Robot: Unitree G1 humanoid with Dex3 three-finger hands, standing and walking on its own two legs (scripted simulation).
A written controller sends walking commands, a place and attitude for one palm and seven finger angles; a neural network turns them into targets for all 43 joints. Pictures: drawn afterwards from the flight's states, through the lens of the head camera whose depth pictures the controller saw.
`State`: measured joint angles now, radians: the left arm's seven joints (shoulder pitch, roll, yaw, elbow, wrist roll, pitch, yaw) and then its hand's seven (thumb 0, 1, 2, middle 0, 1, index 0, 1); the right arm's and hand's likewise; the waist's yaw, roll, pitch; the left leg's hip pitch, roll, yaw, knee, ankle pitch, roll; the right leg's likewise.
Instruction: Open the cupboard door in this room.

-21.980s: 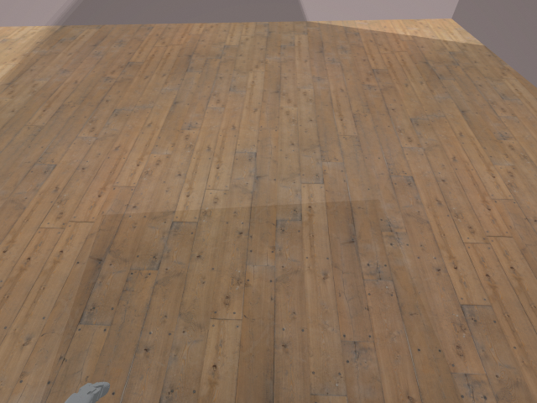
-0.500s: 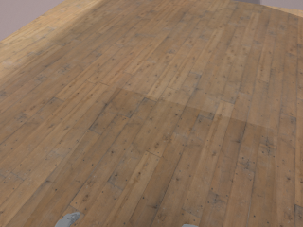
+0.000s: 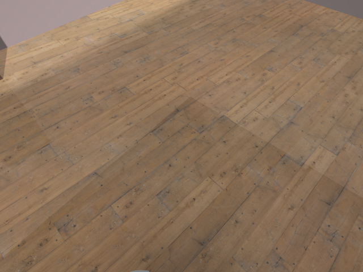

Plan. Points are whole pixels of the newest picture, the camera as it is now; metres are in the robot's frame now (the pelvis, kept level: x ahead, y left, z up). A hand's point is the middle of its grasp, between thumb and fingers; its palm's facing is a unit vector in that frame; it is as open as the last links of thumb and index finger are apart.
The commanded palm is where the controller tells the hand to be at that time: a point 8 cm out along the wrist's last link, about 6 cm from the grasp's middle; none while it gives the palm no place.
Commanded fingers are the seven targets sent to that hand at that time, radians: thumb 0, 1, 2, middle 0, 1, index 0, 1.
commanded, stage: turn or walk to find it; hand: left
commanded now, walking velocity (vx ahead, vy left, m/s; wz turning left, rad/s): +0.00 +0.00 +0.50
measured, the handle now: out of the picture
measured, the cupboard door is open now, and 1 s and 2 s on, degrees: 0 0 0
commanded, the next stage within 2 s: none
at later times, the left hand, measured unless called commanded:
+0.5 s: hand out of the picture +0.06 +0.18 -0.13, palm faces +0.24 -0.93 -0.29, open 7.4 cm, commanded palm none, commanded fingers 0.00 0.90 0.90 -0.20 -0.30 -0.20 -0.30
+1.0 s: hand out of the picture -0.13 +0.19 -0.17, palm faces +0.53 -0.81 -0.26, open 7.4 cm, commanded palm none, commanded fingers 0.00 0.90 0.90 -0.20 -0.30 -0.20 -0.30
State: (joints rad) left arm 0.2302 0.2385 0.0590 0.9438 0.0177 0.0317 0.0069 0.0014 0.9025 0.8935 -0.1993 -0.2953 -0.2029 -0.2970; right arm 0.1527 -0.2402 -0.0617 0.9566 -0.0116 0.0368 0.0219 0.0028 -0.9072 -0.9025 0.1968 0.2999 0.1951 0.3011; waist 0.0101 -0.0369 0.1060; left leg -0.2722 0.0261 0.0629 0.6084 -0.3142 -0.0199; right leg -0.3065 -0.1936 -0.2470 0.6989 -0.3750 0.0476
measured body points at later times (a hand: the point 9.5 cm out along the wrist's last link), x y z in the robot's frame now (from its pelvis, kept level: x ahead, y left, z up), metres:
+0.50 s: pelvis -0.01 -0.04 +0.01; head +0.03 -0.07 +0.46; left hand +0.05 +0.23 -0.11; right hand +0.11 -0.27 -0.16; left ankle -0.03 +0.10 -0.68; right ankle +0.02 -0.13 -0.72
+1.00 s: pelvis -0.04 -0.02 +0.01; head -0.01 +0.02 +0.45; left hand -0.16 +0.23 -0.15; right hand +0.18 -0.18 -0.12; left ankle -0.10 +0.07 -0.72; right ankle +0.01 -0.14 -0.68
